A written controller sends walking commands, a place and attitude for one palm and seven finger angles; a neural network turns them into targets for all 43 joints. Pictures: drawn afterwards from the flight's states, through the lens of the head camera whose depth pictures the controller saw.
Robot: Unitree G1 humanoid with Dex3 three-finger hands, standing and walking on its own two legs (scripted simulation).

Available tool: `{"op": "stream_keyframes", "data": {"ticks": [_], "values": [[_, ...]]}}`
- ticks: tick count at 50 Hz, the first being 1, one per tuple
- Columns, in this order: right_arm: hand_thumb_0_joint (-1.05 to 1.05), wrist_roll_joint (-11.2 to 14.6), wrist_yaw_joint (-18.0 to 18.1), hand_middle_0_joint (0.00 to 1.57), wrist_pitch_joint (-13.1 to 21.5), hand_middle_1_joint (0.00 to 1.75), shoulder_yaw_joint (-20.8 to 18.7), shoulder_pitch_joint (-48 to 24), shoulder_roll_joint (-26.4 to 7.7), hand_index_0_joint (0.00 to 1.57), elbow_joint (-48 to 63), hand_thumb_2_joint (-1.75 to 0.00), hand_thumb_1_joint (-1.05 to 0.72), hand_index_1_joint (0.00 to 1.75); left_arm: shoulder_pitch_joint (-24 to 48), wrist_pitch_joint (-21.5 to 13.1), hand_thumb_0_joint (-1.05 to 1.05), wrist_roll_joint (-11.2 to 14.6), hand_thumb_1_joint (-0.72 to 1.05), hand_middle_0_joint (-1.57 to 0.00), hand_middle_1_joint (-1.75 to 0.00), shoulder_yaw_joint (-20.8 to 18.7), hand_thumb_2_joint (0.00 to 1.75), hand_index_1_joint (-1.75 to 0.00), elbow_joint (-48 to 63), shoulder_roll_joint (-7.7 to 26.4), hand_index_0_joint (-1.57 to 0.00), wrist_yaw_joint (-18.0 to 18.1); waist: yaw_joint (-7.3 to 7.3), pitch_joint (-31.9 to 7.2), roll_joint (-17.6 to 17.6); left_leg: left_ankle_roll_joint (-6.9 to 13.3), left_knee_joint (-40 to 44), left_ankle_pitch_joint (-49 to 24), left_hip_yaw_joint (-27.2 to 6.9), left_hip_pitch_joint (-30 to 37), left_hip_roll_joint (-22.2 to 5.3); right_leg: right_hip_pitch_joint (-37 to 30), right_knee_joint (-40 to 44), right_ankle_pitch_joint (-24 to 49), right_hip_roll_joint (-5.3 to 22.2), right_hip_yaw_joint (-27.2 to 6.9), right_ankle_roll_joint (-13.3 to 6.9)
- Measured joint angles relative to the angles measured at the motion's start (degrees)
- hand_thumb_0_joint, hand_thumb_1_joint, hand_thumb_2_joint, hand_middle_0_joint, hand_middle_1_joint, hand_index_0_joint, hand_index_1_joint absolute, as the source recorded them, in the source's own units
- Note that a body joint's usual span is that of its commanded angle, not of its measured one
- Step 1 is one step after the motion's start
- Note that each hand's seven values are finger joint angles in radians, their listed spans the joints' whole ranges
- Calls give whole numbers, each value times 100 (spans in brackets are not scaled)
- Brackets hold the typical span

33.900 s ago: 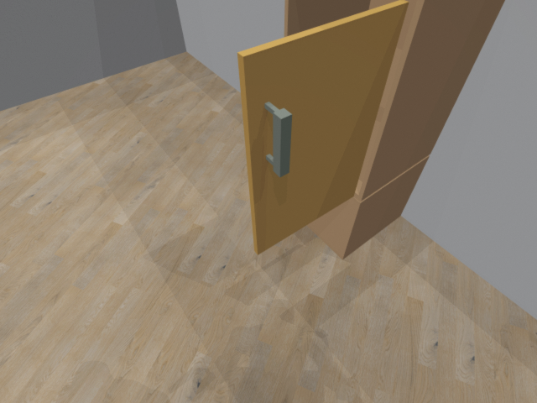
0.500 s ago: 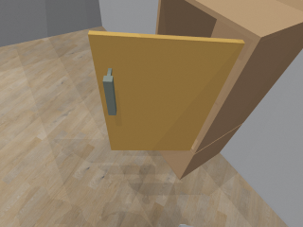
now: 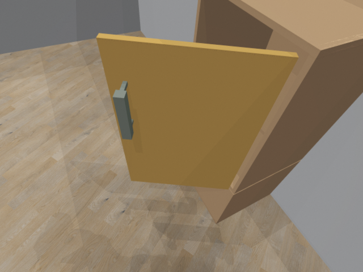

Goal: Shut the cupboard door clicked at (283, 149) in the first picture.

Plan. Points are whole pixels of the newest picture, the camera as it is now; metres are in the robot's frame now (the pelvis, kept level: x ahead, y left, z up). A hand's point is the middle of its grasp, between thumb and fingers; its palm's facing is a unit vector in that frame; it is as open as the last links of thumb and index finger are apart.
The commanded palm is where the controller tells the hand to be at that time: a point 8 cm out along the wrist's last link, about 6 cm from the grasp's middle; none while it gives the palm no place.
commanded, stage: come to a stop and stand still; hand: left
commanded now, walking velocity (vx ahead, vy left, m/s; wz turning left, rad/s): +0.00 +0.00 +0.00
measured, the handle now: (126, 111) +0.44 +0.18 +0.08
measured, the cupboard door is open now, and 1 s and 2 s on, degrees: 59 59 59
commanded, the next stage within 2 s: look again from close up in 0.54 s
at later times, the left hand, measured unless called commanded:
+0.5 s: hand out of the picture +0.03 +0.20 -0.17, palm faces +0.01 -0.97 -0.23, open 7.4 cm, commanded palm none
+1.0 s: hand out of the picture -0.03 +0.20 -0.18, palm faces -0.01 -0.99 -0.17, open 7.4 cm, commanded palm none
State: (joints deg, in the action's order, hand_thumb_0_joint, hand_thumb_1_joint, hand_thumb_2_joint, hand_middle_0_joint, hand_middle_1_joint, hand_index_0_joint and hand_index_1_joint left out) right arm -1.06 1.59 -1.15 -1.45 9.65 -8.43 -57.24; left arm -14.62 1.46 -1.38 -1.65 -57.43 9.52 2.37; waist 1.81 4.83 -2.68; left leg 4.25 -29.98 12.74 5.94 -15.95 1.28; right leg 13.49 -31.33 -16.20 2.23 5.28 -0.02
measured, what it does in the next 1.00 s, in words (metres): stands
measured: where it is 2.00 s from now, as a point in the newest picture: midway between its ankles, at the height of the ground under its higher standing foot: outside the picture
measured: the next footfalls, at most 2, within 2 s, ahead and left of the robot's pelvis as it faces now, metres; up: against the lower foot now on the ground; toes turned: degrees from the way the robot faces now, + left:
none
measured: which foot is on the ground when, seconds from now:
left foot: down 0.00-1.00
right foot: down 0.00-1.00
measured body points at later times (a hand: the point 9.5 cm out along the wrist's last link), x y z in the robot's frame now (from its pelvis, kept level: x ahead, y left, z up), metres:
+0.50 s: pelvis +0.00 +0.01 +0.00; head -0.01 +0.02 +0.45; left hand +0.03 +0.25 -0.15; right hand +0.04 -0.23 -0.15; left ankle +0.04 +0.08 -0.73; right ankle +0.01 -0.12 -0.73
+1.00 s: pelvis -0.01 +0.03 +0.00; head -0.01 +0.05 +0.45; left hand -0.03 +0.25 -0.16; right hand -0.02 -0.19 -0.15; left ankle +0.04 +0.08 -0.73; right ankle +0.01 -0.12 -0.73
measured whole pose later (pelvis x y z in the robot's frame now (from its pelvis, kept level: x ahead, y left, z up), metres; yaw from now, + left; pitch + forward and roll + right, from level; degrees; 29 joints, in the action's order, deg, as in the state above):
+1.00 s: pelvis -0.01 +0.03 +0.00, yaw -1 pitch -2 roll -1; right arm -0.8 0.7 -0.2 -1.3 16.5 -7.8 -62.4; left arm -20.8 0.1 -1.7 0.2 -59.7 8.4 2.8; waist -0.5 1.6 -1.1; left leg 6.1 -24.8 9.4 7.8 -14.6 2.8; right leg 12.4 -25.6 -11.4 3.4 3.5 2.1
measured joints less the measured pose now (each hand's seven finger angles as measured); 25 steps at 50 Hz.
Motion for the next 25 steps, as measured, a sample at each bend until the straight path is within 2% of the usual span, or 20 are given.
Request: {"op": "stream_keyframes", "data": {"ticks": [5,9,13,25], "values": [[0,7,-62,20,-57,30,-11,-175,-14,20,87,-89,-92,30,-323,-63,1,-27,92,-20,-30,55,90,-29,-67,-52,-20,-24,1,-136,148,-91,73,-54,-22,-41,-29,-9,184,121,-37,22,-31],[0,-42,-106,20,82,30,-4,-13,-64,20,385,-89,-91,30,-529,-79,1,-51,91,-20,-30,175,90,-29,14,33,-20,-17,-97,-222,227,-19,-28,-41,-61,-117,6,55,53,60,4,65,-10],[0,-60,-93,20,47,30,-39,207,-120,20,521,-89,-91,30,-697,-95,1,-62,91,-20,-30,135,90,-29,165,89,-20,25,-108,-440,325,-13,-287,132,-57,-243,-29,140,-104,-48,-16,57,-8],[0,-23,-91,20,102,30,27,587,-165,20,140,-89,-91,30,-407,-162,1,-7,91,-20,-30,136,90,-29,315,115,-20,37,-198,-441,287,42,-73,35,78,-70,-15,41,57,84,-11,-81,57]]}}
